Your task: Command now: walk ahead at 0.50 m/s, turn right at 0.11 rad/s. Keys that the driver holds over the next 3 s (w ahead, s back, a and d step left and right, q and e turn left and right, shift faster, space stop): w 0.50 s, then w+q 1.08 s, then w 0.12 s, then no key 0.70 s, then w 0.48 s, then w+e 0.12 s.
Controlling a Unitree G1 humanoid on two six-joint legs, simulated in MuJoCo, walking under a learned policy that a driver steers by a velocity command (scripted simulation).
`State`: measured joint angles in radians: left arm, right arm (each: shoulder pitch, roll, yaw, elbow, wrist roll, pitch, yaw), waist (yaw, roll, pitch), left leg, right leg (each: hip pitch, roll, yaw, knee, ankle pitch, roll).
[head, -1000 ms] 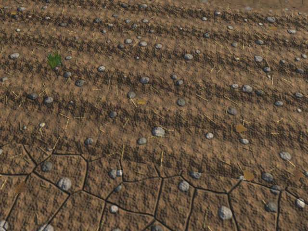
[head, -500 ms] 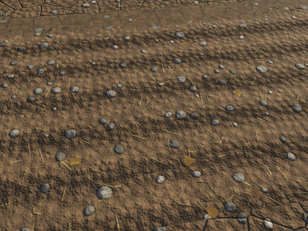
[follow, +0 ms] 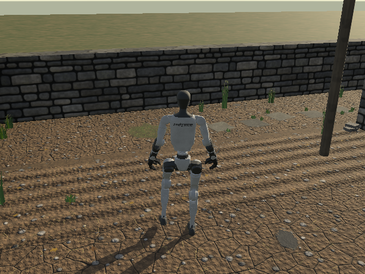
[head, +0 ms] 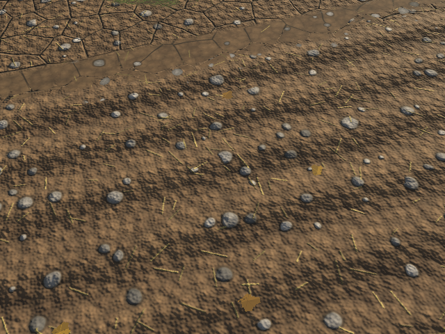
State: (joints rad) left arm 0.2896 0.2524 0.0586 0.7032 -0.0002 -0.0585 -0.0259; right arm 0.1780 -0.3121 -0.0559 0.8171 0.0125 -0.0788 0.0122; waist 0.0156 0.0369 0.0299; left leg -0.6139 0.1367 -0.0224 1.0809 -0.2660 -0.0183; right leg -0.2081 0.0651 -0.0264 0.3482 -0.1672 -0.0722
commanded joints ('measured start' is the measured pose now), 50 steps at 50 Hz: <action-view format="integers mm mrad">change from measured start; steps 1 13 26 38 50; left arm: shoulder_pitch -43 46 -60 -339 -106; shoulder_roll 145 205 99 102 98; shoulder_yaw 38 57 19 15 28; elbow -54 58 -17 -86 28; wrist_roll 1 -23 -1 -17 10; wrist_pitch -32 0 -3 -57 -58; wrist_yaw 14 34 40 -3 19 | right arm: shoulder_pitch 0 -114 75 214 123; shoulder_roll -48 -86 -105 -144 -42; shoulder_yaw -10 -15 -22 -42 -33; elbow -55 -108 -30 24 -88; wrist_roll -12 -1 -13 15 21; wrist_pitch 3 -21 -32 21 46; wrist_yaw -6 37 9 -26 -13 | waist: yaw -27 -23 -18 -81 -16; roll -89 -124 25 62 -147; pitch -31 -16 -41 10 -30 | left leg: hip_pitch -59 137 445 550 -59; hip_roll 24 -93 93 82 3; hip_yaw -21 36 -207 -228 -81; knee -124 -573 -936 -805 81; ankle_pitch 151 195 247 235 -15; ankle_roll -26 77 268 206 22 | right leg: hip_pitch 32 221 -468 -314 86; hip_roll -263 -304 -204 -100 -337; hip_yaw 179 133 95 81 183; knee -199 -18 653 124 -187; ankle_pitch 265 358 -17 154 87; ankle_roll -195 -88 73 89 -108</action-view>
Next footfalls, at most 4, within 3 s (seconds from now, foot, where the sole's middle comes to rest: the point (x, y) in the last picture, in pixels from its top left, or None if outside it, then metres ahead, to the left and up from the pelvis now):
0.30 left None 0.34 0.16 -0.78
0.82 right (263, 288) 0.61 -0.06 -0.78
1.34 left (159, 238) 0.79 0.28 -0.78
1.84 right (170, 159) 1.14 0.27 -0.78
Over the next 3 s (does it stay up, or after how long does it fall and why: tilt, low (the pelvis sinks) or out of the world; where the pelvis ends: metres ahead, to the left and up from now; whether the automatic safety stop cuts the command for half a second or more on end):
stays up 1.17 0.48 -0.02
